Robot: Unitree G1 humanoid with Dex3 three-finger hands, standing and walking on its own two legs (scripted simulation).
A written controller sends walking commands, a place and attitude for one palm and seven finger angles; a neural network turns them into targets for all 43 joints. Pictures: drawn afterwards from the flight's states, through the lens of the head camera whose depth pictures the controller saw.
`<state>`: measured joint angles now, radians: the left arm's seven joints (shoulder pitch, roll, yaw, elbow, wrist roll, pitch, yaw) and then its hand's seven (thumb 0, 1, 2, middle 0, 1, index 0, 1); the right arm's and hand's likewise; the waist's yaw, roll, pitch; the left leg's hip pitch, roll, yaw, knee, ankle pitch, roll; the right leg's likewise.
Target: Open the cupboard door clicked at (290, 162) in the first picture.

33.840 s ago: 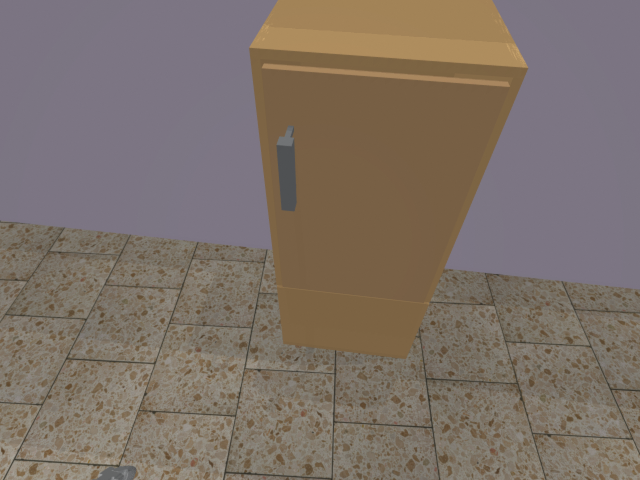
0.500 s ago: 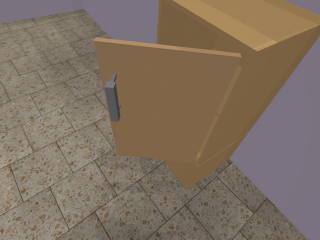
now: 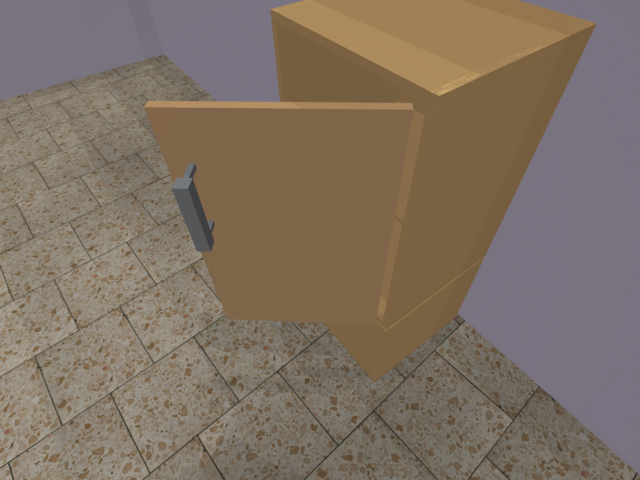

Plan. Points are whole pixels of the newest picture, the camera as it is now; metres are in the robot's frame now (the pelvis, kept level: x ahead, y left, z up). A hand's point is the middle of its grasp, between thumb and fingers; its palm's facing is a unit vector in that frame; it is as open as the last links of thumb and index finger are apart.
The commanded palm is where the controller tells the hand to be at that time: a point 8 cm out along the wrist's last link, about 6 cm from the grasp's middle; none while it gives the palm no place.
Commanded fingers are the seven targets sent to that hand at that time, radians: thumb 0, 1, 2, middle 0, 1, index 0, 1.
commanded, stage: come to a stop and stand still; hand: left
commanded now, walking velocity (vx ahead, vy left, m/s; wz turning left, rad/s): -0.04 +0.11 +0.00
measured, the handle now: (198, 208) +0.51 +0.24 +0.03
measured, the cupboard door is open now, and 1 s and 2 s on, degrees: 51 51 51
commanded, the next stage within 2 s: look again from close up in 0.82 s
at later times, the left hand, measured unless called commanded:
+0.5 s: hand out of the picture +0.01 +0.26 -0.18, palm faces +0.02 -0.97 -0.23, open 7.3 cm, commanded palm none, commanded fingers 0.00 0.90 0.90 -0.20 -0.30 -0.20 -0.30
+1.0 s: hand out of the picture +0.01 +0.26 -0.18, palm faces -0.05 -0.98 -0.19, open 7.3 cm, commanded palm none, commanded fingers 0.00 0.90 0.90 -0.20 -0.30 -0.20 -0.30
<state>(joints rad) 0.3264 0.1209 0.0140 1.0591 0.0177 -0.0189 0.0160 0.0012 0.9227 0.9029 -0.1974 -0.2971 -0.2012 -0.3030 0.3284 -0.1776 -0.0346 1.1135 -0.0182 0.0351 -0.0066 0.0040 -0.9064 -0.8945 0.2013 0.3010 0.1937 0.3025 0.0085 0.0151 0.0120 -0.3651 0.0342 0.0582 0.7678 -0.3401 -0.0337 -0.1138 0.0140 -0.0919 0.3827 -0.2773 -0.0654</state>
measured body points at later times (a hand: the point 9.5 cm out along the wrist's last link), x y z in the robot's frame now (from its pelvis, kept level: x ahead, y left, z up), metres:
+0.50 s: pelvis +0.01 +0.08 -0.01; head +0.02 +0.07 +0.44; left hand +0.01 +0.31 -0.17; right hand +0.08 -0.14 -0.16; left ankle +0.00 +0.13 -0.74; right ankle -0.04 -0.07 -0.74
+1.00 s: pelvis +0.00 +0.09 -0.01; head +0.02 +0.08 +0.44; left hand +0.02 +0.31 -0.17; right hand -0.02 -0.14 -0.17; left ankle +0.00 +0.13 -0.74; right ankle -0.04 -0.07 -0.74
